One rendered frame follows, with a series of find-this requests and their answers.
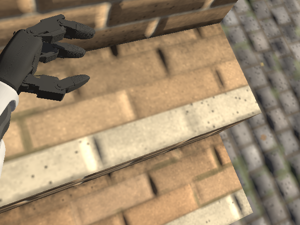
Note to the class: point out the left robot forearm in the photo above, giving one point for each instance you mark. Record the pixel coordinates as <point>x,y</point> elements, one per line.
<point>8,102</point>

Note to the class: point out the robot left hand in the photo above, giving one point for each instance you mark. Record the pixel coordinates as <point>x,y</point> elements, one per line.
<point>19,59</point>

